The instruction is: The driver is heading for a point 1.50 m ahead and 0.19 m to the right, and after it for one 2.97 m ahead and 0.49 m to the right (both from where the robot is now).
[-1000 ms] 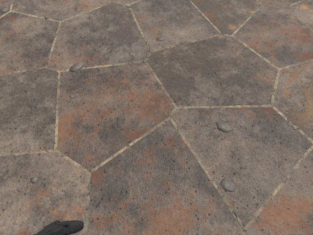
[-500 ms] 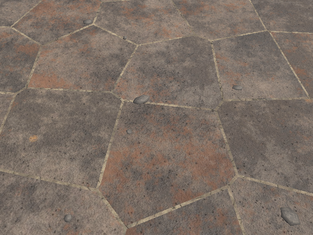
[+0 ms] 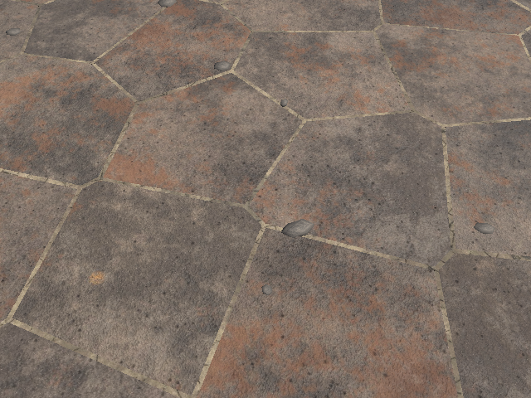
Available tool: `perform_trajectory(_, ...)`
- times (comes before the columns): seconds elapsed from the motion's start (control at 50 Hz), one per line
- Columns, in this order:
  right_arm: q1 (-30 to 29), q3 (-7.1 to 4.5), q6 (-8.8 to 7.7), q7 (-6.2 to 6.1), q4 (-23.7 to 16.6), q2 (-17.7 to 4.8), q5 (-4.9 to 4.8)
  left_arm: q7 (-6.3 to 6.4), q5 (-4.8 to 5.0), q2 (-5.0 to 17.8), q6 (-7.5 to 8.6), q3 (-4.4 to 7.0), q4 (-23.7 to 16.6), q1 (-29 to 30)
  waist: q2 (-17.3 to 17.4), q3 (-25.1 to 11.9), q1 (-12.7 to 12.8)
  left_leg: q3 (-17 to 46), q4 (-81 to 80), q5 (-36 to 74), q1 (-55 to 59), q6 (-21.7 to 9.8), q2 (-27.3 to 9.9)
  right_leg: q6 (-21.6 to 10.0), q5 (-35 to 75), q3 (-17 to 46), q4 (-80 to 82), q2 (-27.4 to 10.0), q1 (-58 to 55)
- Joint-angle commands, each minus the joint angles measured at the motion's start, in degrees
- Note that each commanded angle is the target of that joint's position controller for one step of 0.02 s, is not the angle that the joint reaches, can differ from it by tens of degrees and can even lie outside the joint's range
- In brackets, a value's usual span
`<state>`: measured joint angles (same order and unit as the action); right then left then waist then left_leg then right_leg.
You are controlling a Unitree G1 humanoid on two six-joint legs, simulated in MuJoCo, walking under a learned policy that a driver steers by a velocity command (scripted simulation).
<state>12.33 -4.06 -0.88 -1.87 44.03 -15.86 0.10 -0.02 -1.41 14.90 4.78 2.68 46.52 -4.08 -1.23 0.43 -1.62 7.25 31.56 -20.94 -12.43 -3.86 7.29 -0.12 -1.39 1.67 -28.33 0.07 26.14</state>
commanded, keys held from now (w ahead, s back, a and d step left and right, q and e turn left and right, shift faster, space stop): no key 1.00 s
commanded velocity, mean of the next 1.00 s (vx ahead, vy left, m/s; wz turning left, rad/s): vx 0.02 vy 0.00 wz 0.05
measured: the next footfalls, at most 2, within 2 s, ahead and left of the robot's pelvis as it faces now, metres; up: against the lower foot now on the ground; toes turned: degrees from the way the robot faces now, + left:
left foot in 0.28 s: +0.06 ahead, +0.14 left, +0.00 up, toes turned -1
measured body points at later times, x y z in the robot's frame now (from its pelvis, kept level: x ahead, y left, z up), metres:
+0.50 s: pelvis +0.05 +0.01 +0.00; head +0.06 +0.02 +0.45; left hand +0.15 +0.27 -0.13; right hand +0.13 -0.24 -0.13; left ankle +0.02 +0.14 -0.73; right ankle +0.10 -0.12 -0.73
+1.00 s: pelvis +0.07 +0.02 +0.00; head +0.08 +0.03 +0.45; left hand +0.13 +0.28 -0.14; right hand +0.11 -0.22 -0.14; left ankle +0.02 +0.14 -0.73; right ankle +0.10 -0.12 -0.73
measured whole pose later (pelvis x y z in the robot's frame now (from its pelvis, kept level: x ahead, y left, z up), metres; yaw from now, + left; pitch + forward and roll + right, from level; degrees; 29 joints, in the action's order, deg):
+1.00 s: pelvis +0.07 +0.02 +0.00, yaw +0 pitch -1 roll +0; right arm 15.6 -1.8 -1.0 -1.8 57.3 -11.4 0.3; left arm 2.3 0.1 12.6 -0.8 2.8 61.4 -8.4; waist -0.4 2.2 0.5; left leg 0.8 29.9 -20.5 -8.1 -0.4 0.7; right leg 2.1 -13.1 1.7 -30.3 -1.6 15.9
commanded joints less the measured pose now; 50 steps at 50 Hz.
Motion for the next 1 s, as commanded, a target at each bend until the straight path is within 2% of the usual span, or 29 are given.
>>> perform_trajectory(0.02, 8.89, -0.02, -1.44, -0.17, -2.5, -2.67, 0.53, 0.69, -2.02, 11.18, 0.88, 2.45, -2.94, -4.36, -8.05, -14.69, -0.84, 2.52, 16.51, 4.15, -9.96, 2.11, -2.96, -15.14, 47.15, 16.8, -0.27, -18.41, -28.68)
perform_trajectory(0.04, 7.11, -0.2, -0.94, 0.02, -2.68, -5.35, 0.55, 0.72, -0.7, 5.75, -0.04, 1.3, -2.04, -6.9, -12.43, -17.67, 1.6, 1.33, 22.69, -17.86, -13.51, 4.81, -3.41, -20.17, 41.74, 25.06, 3.21, -23.81, -29.04)
perform_trajectory(0.06, 4.58, -1.04, 0.03, 0.18, -3.0, -8.2, -0.35, 0.46, 0.33, 4.94, -0.5, 0.75, -2.14, -6.43, -8.69, -15.16, 2.43, 1.7, 28.26, -19.9, -15.82, 5.79, -4.92, -19.44, 28.86, 25.7, 4.94, -22.74, -26.93)
perform_trajectory(0.08, 2.27, -1.22, 1.22, -0.12, -2.86, -7.84, -0.65, 0.44, 0.59, 6.0, -1.14, 1.01, -2.32, -5.17, -5.47, -12.7, 2.45, 0.7, 31.87, -17.46, -17.5, 6.67, -5.8, -16.98, 17.51, 23.69, 6.19, -20.15, -24.23)
perform_trajectory(0.1, 1.62, -1.31, 2.35, -0.29, -2.68, -7.42, -0.47, 0.42, 0.79, 6.84, -1.65, 1.1, -2.79, -2.78, -4.3, -8.98, 1.93, 0.07, 31.89, -14.51, -17.91, 7.22, -6.84, -15.36, 9.79, 20.92, 8.11, -18.51, -19.31)
perform_trajectory(0.12, 1.85, -1.28, 3.15, -0.43, -2.15, -6.67, -0.37, 0.53, 0.61, 6.81, -2.07, 1.01, -3.21, -0.32, -4.45, -7.17, 0.92, -0.35, 28.96, -11.78, -15.43, 7.37, -8.22, -13.57, 3.48, 18.06, 9.92, -16.5, -14.57)
perform_trajectory(0.14, 2.87, -0.76, 3.46, -0.42, -1.54, -4.66, -0.42, 0.48, 0.34, 6.72, -2.67, 1.03, -3.27, 1.86, -5.51, -5.58, -0.23, -2.21, 23.28, -9.97, -11.72, 7.5, -8.3, -11.74, -0.35, 13.97, 11.19, -13.36, -10.06)
perform_trajectory(0.18, 2.97, 0.14, 2.96, -0.33, -0.37, -1.94, -0.26, 0.55, 0.26, 6.02, -3.45, 1.1, -2.57, 1.75, -8.06, -5.7, 0.56, -5.3, 13.56, -6.07, -5.96, 7.34, -7.7, -10.61, -1.67, 9.04, 11.45, -9.95, -8.02)
perform_trajectory(0.22, 3.51, -0.06, 2.42, -0.19, 0.75, -2.22, -0.3, 0.73, 0.75, 6.06, -3.68, 1.09, -1.5, -0.05, -7.99, -7.5, 0.62, -6.51, 4.47, 1.94, -1.59, 6.59, -7.22, -10.58, -4.64, 8.46, 10.0, -9.86, -9.76)
perform_trajectory(0.26, 3.92, -0.23, 2.27, 0.06, 1.69, -2.59, 0.15, 0.84, 1.33, 5.23, -3.76, 0.67, -0.64, -1.56, -7.15, -6.95, 0.07, -7.5, -5.17, 8.8, 3.51, 4.68, -6.59, -7.99, -12.49, 7.85, 9.11, -8.79, -8.17)
perform_trajectory(0.28, 2.92, -0.4, 2.24, 0.04, 0.99, -4.39, 1.05, 0.7, 1.19, 4.37, -3.5, 0.32, -0.15, -2.77, -4.87, -6.21, 0.66, -3.98, -6.15, 11.01, 5.39, 3.11, -9.67, -4.98, -17.99, 7.34, 8.33, -7.88, -5.67)
perform_trajectory(0.3, 1.9, -0.84, 2.31, -0.27, 0.12, -7.43, 1.37, 0.32, 0.43, 4.14, -3.11, 0.23, -0.32, -3.4, 0.48, -4.72, 2.65, 0.8, -7.06, 10.72, 4.02, 0.8, -14.44, -2.36, -21.61, 4.28, 5.28, -4.87, -3.69)
perform_trajectory(0.32, 1.14, -0.73, 2.06, 0.13, 1.61, -6.55, 1.2, 0.21, 0.33, 2.33, -2.94, 0.08, -0.35, -3.17, 8.38, -3.17, 4.31, 1.72, -9.53, -2.35, -5.32, -1.0, -14.3, -0.11, -17.41, -0.79, 3.73, -1.33, -9.43)
perform_trajectory(0.34, -0.47, 0.01, 1.42, 0.46, 1.05, -3.55, 1.29, 0.36, 0.07, 3.4, -2.9, 0.22, 0.15, -1.44, 7.65, -0.82, 3.41, 1.43, -11.88, -8.05, -9.59, -0.32, -12.98, 0.92, -13.18, -1.06, 1.68, -1.22, -13.0)
perform_trajectory(0.36, -0.64, 0.3, 0.78, 0.51, 1.58, -2.86, 1.52, 0.55, 0.35, 3.51, -2.97, 0.41, 0.66, -1.5, 7.45, 0.05, 3.54, 0.87, -12.41, -8.24, -10.95, 0.9, -12.55, 0.62, -10.9, -0.89, 1.05, -1.46, -14.37)
perform_trajectory(0.4, -0.03, 0.17, -0.45, 0.52, 2.26, -3.69, 1.1, 1.04, 0.62, 4.02, -3.29, 0.63, 2.11, -3.13, 6.14, 1.07, 3.53, -0.59, -10.95, -2.68, -10.06, 2.39, -11.4, -0.32, -7.9, 0.05, 0.77, -2.11, -14.58)
perform_trajectory(0.44, 2.37, 0.2, -0.97, 0.3, 3.43, -3.72, 0.61, 1.05, 0.84, 3.9, -3.25, 0.71, 3.14, -3.61, 4.32, 0.4, 2.9, -1.49, -9.04, 2.56, -7.54, 2.57, -10.83, -0.85, -5.57, 0.32, 0.71, -2.34, -14.19)
perform_trajectory(0.58, 4.56, 0.48, -0.87, 0.03, 5.69, -2.74, 0.25, 1.33, 1.22, 3.78, -3.77, 0.97, 6.64, -4.33, 1.78, -0.63, 2.17, -2.7, -7.06, 10.58, -4.45, 2.1, -10.02, -0.41, 0.51, 0.28, -0.36, -2.42, -15.54)
perform_trajectory(0.7, 5.04, 0.66, -0.74, 0.05, 7.65, -2.05, 0.13, 1.88, 1.43, 4.07, -4.36, 1.12, 9.24, -4.73, 1.41, -0.95, 2.12, -3.65, -6.63, 14.7, -2.96, 2.14, -9.46, -0.37, 2.58, 0.4, -0.78, -2.57, -16.5)
perform_trajectory(1.0, 6.28, 1.38, -0.53, -0.09, 12.37, -1.09, 0.18, 2.49, 1.54, 3.56, -5.23, 1.06, 13.57, -4.85, 1.82, 0.98, 2.2, -4.74, -8.54, 12.5, -2.89, 2.51, -8.83, -0.05, 0.47, 0.21, 0.48, -2.28, -17.08)
Keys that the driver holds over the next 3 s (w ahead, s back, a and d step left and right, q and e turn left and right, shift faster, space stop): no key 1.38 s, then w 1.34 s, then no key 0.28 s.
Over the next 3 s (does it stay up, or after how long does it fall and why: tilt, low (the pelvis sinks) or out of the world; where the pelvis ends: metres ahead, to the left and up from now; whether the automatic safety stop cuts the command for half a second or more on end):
stays up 0.81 -0.02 0.02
